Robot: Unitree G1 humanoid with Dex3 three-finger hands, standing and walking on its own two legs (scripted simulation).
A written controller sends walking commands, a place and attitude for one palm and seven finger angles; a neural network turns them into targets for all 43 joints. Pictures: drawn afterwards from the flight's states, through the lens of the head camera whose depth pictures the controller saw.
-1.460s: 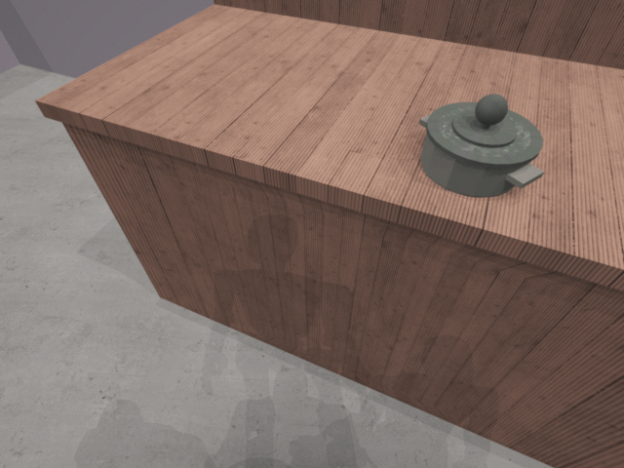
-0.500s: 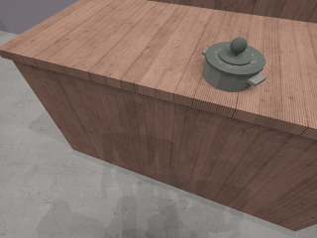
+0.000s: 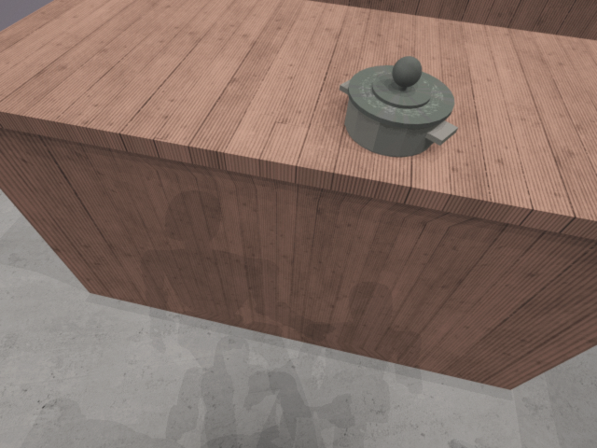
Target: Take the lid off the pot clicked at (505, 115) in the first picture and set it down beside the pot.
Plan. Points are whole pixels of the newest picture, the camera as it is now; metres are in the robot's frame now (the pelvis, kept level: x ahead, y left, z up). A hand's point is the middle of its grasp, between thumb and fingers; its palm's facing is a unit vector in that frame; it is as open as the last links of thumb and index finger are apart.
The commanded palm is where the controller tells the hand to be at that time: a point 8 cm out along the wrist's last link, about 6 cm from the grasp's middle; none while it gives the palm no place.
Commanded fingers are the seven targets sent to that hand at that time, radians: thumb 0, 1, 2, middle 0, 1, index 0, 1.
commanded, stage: turn to face it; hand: left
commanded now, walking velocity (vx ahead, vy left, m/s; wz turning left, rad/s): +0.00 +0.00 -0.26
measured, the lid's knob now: (406, 71) +0.64 -0.12 +0.18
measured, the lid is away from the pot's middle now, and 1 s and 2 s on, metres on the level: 0.00 0.00 0.00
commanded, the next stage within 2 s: take the last steps up to it in 0.08 s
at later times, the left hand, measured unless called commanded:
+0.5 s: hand out of the picture +0.08 +0.15 -0.16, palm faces -0.09 -0.98 -0.18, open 7.4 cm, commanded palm none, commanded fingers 0.00 0.90 0.90 -0.20 -0.30 -0.20 -0.30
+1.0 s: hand (260, 381) +0.24 +0.08 -0.16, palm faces -0.21 -0.96 -0.18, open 7.3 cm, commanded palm none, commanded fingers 0.00 0.90 0.90 -0.20 -0.30 -0.20 -0.30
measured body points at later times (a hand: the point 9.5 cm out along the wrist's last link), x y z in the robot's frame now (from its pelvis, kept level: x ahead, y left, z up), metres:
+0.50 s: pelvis +0.02 -0.02 +0.01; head +0.03 -0.02 +0.46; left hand +0.08 +0.20 -0.15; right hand -0.02 -0.28 -0.14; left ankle +0.04 +0.09 -0.68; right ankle -0.03 -0.12 -0.73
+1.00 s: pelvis +0.12 -0.08 +0.01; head +0.16 -0.08 +0.45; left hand +0.25 +0.13 -0.15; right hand +0.01 -0.26 -0.15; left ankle +0.10 +0.08 -0.73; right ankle +0.16 -0.24 -0.72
